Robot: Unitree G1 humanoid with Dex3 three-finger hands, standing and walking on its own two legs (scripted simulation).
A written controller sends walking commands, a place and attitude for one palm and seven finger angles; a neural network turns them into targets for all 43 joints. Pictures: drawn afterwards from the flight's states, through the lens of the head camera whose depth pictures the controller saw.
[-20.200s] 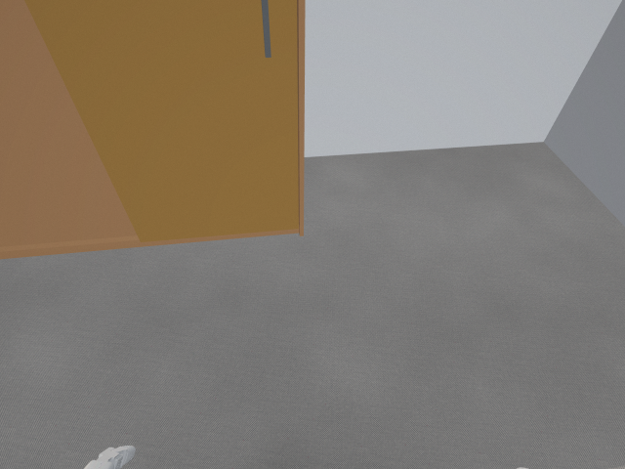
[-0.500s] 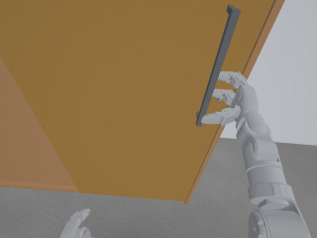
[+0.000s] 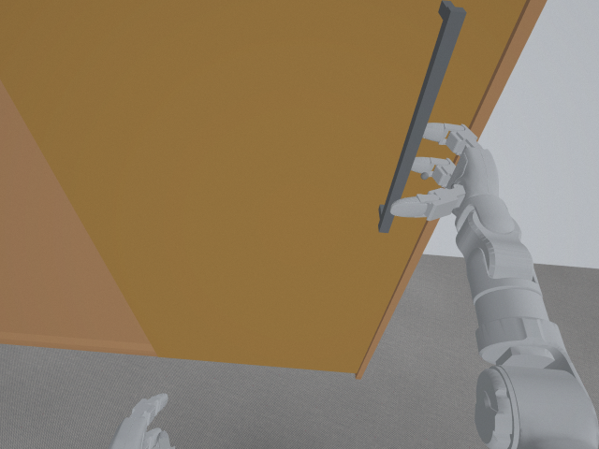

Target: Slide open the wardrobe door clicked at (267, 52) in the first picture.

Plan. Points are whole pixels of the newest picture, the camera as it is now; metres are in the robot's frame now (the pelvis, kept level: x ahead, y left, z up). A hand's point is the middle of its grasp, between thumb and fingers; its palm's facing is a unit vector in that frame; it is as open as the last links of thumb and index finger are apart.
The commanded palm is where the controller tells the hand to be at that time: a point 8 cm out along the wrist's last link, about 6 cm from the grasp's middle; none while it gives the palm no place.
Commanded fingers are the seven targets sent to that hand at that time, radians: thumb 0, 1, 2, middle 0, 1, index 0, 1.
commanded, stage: feel for the door with the fingertips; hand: right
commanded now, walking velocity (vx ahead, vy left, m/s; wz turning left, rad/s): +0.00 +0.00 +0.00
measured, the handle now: (408, 139) +0.48 -0.11 +0.20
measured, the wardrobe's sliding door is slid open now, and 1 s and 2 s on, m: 0.00 0.00 0.00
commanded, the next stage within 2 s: slide the fingers in behind the handle in 0.08 s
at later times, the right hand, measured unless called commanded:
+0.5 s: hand (431, 173) +0.43 -0.13 +0.18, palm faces +0.00 +1.00 +0.00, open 13.9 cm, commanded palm +0.41 -0.18 +0.18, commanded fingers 0.00 0.50 -0.30 0.30 1.20 0.30 1.20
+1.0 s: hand (429, 172) +0.43 -0.13 +0.18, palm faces +0.02 +1.00 -0.01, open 13.9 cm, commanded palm +0.41 -0.16 +0.18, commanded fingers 0.00 0.50 -0.30 0.30 1.20 0.30 1.20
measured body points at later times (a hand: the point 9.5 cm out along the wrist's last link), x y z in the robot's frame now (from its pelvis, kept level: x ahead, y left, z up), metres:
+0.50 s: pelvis +0.00 -0.01 +0.00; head +0.00 +0.00 +0.45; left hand +0.10 +0.23 -0.12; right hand +0.43 -0.19 +0.18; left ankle +0.03 +0.09 -0.74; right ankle -0.02 -0.10 -0.74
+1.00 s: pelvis +0.00 -0.02 +0.00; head +0.01 +0.00 +0.45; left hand +0.14 +0.21 -0.11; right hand +0.43 -0.18 +0.18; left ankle +0.03 +0.09 -0.74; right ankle -0.02 -0.10 -0.74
